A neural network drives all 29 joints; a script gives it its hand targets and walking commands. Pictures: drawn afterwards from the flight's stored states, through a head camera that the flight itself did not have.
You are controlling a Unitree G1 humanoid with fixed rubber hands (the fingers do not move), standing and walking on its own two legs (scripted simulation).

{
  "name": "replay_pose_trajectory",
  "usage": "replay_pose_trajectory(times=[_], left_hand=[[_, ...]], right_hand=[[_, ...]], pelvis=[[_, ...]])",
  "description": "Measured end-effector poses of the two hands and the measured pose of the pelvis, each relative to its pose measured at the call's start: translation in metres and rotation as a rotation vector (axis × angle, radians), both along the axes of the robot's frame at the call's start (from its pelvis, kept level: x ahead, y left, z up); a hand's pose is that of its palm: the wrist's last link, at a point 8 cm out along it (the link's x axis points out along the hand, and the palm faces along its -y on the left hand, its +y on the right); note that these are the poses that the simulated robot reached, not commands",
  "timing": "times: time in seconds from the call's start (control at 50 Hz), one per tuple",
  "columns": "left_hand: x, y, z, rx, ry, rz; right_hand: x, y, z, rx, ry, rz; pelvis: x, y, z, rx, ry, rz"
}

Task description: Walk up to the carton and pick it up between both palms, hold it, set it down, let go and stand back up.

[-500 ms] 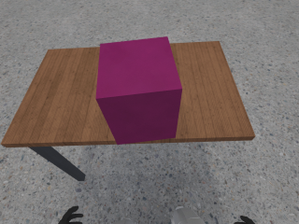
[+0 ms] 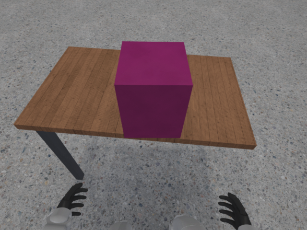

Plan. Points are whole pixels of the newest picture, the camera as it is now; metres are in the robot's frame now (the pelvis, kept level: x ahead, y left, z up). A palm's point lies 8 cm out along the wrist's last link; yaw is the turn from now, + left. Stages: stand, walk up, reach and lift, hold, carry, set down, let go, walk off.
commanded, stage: reach and lift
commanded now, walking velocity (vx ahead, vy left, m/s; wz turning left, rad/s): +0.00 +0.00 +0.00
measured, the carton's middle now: (152, 92) +0.53 -0.01 +0.03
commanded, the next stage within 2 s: none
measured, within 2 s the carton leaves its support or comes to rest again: neither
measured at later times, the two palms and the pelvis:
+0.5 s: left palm (75, 180) +0.26 +0.21 -0.02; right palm (245, 198) +0.19 -0.23 -0.03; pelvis +0.01 -0.02 +0.02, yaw +1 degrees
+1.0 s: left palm (71, 164) +0.30 +0.22 +0.00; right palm (232, 163) +0.28 -0.22 -0.01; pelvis +0.09 +0.01 +0.04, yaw +1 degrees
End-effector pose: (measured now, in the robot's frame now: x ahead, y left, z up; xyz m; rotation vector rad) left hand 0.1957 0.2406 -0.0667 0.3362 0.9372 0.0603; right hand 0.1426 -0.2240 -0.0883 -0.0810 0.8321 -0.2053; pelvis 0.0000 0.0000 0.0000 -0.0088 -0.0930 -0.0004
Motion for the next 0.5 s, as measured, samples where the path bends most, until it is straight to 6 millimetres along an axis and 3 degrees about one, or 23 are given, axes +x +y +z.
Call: replay_pose_trajectory(times=[0.1, 0.3, 0.5], left_hand=[[0.007, -0.003, 0.019, 0.002, -0.059, -0.010], [0.034, -0.009, 0.049, -0.037, -0.204, 0.017], [0.061, -0.030, 0.049, -0.127, -0.251, 0.008]], right_hand=[[0.005, 0.005, 0.008, 0.022, -0.061, 0.003], [0.038, -0.018, 0.039, -0.007, -0.191, 0.036], [0.050, -0.006, 0.054, -0.001, -0.197, 0.029]], pelvis=[[-0.004, 0.003, 0.006, -0.002, -0.020, -0.011], [-0.002, -0.010, 0.014, 0.028, -0.029, 0.000], [0.008, -0.015, 0.021, 0.037, -0.023, 0.017]])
